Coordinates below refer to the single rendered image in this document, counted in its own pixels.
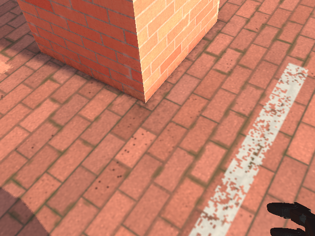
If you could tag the robot right hand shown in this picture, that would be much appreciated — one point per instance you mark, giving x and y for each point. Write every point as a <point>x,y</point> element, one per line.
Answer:
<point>297,213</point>

